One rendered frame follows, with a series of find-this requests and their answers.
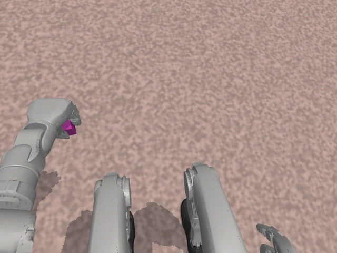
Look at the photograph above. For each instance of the right robot foot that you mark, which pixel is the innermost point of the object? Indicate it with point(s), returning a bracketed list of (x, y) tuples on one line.
[(187, 228)]

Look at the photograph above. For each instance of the left robot arm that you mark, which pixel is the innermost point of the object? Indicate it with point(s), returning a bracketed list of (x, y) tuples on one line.
[(19, 173)]

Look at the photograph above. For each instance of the left robot hand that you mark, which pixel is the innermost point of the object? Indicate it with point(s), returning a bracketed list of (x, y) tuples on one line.
[(56, 111)]

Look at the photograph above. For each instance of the cube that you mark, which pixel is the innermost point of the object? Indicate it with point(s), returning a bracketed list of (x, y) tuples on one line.
[(69, 128)]

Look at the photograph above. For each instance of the right robot hand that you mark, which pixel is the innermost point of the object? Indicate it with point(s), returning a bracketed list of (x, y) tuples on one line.
[(281, 243)]

